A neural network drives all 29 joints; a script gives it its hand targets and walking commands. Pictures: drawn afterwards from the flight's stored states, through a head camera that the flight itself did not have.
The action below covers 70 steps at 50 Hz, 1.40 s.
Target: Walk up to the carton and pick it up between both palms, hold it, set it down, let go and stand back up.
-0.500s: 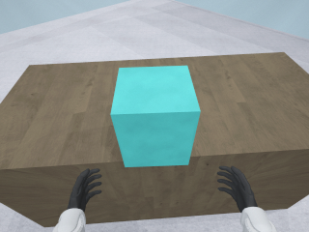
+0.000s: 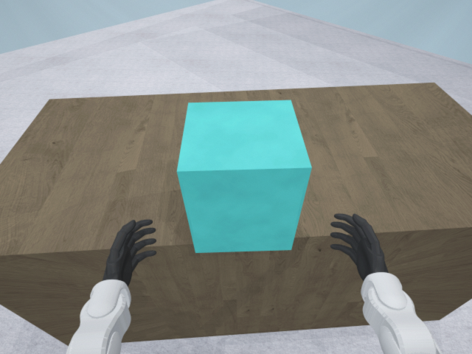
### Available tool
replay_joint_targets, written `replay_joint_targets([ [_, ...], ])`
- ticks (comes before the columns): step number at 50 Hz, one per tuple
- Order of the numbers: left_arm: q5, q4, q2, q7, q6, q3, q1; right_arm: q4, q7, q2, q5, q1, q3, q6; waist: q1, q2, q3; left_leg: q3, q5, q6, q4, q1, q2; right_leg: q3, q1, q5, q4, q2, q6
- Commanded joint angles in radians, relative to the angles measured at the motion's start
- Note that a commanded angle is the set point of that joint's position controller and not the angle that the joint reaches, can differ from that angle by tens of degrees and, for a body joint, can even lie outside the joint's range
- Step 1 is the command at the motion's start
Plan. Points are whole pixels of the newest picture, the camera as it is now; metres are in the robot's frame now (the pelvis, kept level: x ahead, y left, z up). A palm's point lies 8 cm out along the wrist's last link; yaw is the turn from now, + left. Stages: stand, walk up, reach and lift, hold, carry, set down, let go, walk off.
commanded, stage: reach and lift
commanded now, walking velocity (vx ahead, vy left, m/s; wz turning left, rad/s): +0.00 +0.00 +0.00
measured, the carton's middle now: (241, 179) +0.45 +0.02 +0.04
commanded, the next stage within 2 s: none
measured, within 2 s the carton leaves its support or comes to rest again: neither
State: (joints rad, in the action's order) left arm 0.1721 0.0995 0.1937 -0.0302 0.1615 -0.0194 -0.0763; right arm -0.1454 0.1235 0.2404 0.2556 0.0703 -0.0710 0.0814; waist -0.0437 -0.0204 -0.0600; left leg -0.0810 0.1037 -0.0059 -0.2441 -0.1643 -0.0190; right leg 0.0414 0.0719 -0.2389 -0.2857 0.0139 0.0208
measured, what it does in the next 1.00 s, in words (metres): stands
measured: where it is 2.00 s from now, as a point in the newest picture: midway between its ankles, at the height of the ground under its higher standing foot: outside the picture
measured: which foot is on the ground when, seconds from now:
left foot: down 0.00-1.00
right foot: down 0.00-1.00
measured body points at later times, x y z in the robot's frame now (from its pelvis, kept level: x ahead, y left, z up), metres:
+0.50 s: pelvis -0.01 +0.00 +0.00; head +0.00 +0.00 +0.45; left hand +0.33 +0.22 +0.11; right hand +0.36 -0.19 +0.10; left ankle +0.01 +0.13 -0.75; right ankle -0.06 -0.11 -0.75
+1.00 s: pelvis -0.02 -0.01 +0.00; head +0.00 +0.00 +0.45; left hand +0.40 +0.22 +0.16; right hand +0.43 -0.18 +0.16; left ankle +0.01 +0.13 -0.75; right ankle -0.06 -0.11 -0.75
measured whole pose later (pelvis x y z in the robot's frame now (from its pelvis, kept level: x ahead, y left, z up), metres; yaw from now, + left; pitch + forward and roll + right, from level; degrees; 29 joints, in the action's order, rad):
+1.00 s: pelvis -0.02 -0.01 +0.00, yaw +1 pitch +5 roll +0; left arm 0.24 0.50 0.34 -0.08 0.58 -0.12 0.76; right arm -0.68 0.16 0.30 0.32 -0.85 -0.02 0.43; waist 0.00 -0.01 -0.07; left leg -0.06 0.04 -0.01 -0.20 -0.25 -0.03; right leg 0.02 0.16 -0.19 -0.26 0.03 0.02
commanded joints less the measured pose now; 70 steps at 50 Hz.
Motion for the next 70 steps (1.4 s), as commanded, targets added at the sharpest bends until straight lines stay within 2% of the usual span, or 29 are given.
replay_joint_targets([
  [1,0.018,-0.188,0.101,-0.027,0.011,-0.036,0.302,0.149,-0.010,0.110,0.007,-0.308,0.069,-0.002,-0.001,0.003,-0.151,0.060,-0.241,0.054,-0.068,0.362,-0.013,0.009,0.326,0.094,0.095,-0.021,-0.011],
  [6,0.021,-0.171,0.107,-0.037,0.098,-0.062,0.376,0.085,-0.005,0.124,0.029,-0.419,0.057,0.047,-0.005,0.002,-0.195,0.062,-0.314,0.052,-0.079,0.397,-0.010,0.009,0.300,0.166,0.087,-0.015,-0.020],
  [10,0.011,-0.189,0.106,-0.031,0.179,-0.092,0.431,0.060,0.009,0.146,0.042,-0.505,0.061,0.081,0.002,0.007,-0.240,0.066,-0.418,0.032,-0.087,0.447,-0.002,0.006,0.263,0.270,0.082,-0.003,-0.025],
  [13,0.004,-0.199,0.108,-0.025,0.235,-0.111,0.482,0.032,0.019,0.155,0.042,-0.563,0.071,0.110,0.009,0.017,-0.243,0.067,-0.448,0.018,-0.085,0.471,0.002,0.001,0.262,0.292,0.087,0.006,-0.030],
  [20,0.018,-0.175,0.136,-0.033,0.320,-0.132,0.663,-0.025,0.030,0.158,0.045,-0.740,0.085,0.176,0.013,0.024,-0.250,0.064,-0.390,0.016,-0.073,0.460,0.000,-0.002,0.273,0.249,0.093,0.007,-0.039],
  [29,0.040,-0.051,0.193,-0.050,0.380,-0.148,0.885,-0.112,0.040,0.167,0.044,-0.964,0.100,0.247,0.024,0.010,-0.344,0.073,-0.354,0.038,-0.074,0.425,0.005,-0.002,0.234,0.278,0.068,0.000,-0.052],
  [40,0.045,0.125,0.261,-0.049,0.396,-0.157,1.116,-0.266,0.046,0.176,0.055,-1.202,0.097,0.301,0.032,0.020,-0.415,0.082,-0.369,0.041,-0.065,0.397,0.017,-0.006,0.205,0.358,0.062,0.005,-0.059],
  [55,0.094,0.375,0.344,-0.052,0.365,-0.109,1.404,-0.509,0.023,0.227,0.083,-1.503,0.085,0.318,0.049,0.038,-0.548,0.107,-0.443,0.027,-0.082,0.430,0.020,-0.025,0.277,0.439,0.075,0.012,-0.066],
  [70,0.156,0.580,0.418,-0.058,0.361,-0.052,1.657,-0.698,0.002,0.273,0.117,-1.762,0.059,0.344,0.052,0.049,-0.651,0.124,-0.494,0.010,-0.097,0.467,0.005,-0.043,0.384,0.439,0.108,0.010,-0.083],
])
